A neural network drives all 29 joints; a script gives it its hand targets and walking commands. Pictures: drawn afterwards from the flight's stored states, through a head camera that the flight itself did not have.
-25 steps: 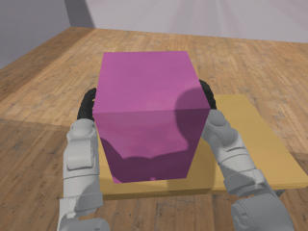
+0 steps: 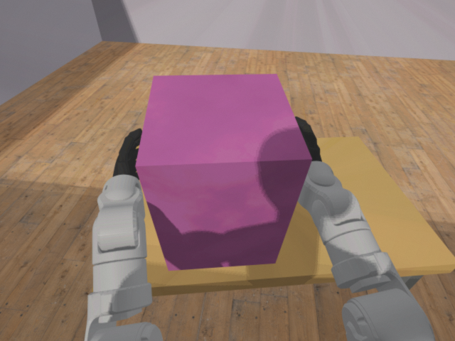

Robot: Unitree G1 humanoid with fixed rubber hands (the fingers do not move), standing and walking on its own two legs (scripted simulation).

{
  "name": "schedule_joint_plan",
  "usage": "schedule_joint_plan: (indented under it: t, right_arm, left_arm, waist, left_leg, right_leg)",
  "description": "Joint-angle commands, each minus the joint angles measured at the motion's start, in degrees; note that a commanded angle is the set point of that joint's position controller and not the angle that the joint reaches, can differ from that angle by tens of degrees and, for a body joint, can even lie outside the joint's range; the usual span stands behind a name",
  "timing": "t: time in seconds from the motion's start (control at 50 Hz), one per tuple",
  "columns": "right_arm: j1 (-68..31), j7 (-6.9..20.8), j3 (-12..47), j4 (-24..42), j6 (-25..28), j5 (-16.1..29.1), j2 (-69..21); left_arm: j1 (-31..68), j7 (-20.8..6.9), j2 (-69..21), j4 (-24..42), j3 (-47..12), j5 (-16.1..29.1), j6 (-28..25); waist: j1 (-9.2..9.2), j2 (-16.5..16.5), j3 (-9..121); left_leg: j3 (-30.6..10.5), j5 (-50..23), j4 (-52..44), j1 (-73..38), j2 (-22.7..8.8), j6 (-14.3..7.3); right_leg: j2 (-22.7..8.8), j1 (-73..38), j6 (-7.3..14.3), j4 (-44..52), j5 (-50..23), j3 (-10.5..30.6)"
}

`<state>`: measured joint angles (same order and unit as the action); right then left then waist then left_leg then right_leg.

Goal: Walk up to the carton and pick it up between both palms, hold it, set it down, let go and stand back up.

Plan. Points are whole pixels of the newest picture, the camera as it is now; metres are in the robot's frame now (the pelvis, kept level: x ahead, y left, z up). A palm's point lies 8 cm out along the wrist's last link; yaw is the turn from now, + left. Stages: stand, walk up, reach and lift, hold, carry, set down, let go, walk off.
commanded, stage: hold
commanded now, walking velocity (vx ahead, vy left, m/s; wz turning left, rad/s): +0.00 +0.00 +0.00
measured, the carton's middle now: (219, 177) +0.37 +0.01 +0.14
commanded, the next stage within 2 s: none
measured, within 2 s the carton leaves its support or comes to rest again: neither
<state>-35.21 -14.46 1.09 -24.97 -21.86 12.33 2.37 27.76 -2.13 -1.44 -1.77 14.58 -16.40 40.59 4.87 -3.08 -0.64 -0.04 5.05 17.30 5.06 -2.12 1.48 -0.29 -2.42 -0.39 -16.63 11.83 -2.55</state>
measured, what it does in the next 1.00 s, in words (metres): stands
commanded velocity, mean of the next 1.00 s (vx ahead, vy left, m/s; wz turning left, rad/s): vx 0.00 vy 0.00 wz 0.00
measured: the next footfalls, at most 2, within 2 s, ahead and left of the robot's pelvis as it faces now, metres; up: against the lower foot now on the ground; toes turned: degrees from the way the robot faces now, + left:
none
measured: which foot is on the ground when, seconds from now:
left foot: down 0.00-1.00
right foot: down 0.00-1.00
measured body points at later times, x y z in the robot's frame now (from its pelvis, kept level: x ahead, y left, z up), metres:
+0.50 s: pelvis +0.00 +0.00 +0.00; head -0.04 +0.03 +0.45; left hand +0.36 +0.16 +0.17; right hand +0.37 -0.14 +0.18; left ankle +0.06 +0.13 -0.75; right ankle -0.02 -0.12 -0.75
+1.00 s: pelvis +0.00 +0.00 +0.00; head -0.04 +0.02 +0.45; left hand +0.36 +0.16 +0.17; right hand +0.37 -0.14 +0.18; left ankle +0.06 +0.13 -0.75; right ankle -0.02 -0.12 -0.75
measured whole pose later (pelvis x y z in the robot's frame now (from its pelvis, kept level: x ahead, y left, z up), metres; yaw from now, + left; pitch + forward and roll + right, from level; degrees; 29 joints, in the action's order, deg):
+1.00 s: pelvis +0.00 +0.00 +0.00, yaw +0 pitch -7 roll +0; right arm -35.7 -14.2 1.1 -26.0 -21.1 12.4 2.4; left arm 27.7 -1.8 -1.1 -2.3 14.2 -16.3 40.1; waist 5.1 -3.2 -0.9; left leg -0.5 5.1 17.4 5.0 -2.1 1.6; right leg -0.2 -2.8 -0.3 -16.4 11.9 -2.9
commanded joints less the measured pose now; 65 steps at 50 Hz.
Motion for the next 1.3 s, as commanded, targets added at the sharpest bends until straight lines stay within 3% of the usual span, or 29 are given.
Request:
schedule_joint_plan:
  t: [0.0,0.24,0.44,0.7,0.82,1.0,1.1,1.28]
  right_arm:
    - [-43.8,7.2,21.6,18.0,5.4,3.8,-33.8]
    - [-41.9,7.0,21.9,16.1,6.1,4.3,-32.7]
    - [-43.9,7.6,21.1,17.3,6.5,3.9,-32.8]
    - [-41.0,6.5,23.6,18.5,5.4,5.4,-32.2]
    - [-41.8,6.7,22.5,17.7,5.2,4.7,-32.8]
    - [-43.2,6.5,23.6,19.7,5.7,5.1,-34.1]
    - [-42.5,6.7,22.9,18.0,5.5,4.4,-33.2]
    - [-43.0,7.3,20.9,15.5,5.8,3.9,-32.4]
  left_arm:
    - [44.5,-6.9,-30.5,8.6,-30.7,9.9,-5.5]
    - [41.8,-7.2,-30.1,8.6,-29.4,9.1,-5.6]
    - [43.9,-6.3,-31.3,9.1,-31.7,10.0,-5.9]
    - [40.1,-6.8,-29.9,10.5,-30.6,9.4,-5.2]
    - [41.7,-7.4,-29.5,9.6,-29.8,9.1,-5.0]
    - [43.4,-6.8,-30.3,10.5,-31.4,10.5,-5.9]
    - [42.1,-6.9,-29.7,8.8,-29.9,9.8,-5.6]
    - [42.8,-7.1,-30.3,7.3,-29.4,9.1,-5.4]
  waist:
    - [0.47,5.0,24.2]
    - [0.63,5.0,25.1]
    - [0.82,6.1,24.1]
    - [0.59,4.9,25.0]
    - [0.45,4.4,22.2]
    - [0.66,4.7,25.9]
    - [0.18,3.8,24.4]
    - [0.34,5.1,22.5]
  left_leg:
    - [1.3,-8.3,1.1,-19.0,3.9,-0.5]
    - [1.2,-12.5,1.9,-20.3,4.2,0.1]
    - [0.9,-9.9,1.4,-19.5,3.7,0.3]
    - [0.9,-14.2,2.3,-20.5,4.3,0.3]
    - [1.3,-10.4,1.1,-18.6,4.3,-0.2]
    - [0.9,-12.0,2.3,-19.8,4.4,-0.2]
    - [1.1,-10.2,1.5,-19.2,4.3,-0.5]
    - [1.2,-9.1,0.8,-19.1,3.9,-0.1]
  right_leg:
    - [3.0,9.0,-3.4,3.9,-9.0,-2.0]
    - [3.2,6.5,-3.8,3.4,-13.2,-2.4]
    - [3.3,8.8,-3.1,3.8,-8.8,-2.6]
    - [3.3,5.5,-3.9,3.1,-15.6,-2.1]
    - [2.9,6.6,-3.9,3.7,-12.3,-2.0]
    - [2.9,6.4,-4.1,3.1,-14.8,-1.9]
    - [3.0,7.0,-4.0,3.6,-12.5,-2.0]
    - [3.2,8.3,-3.2,4.2,-8.8,-2.4]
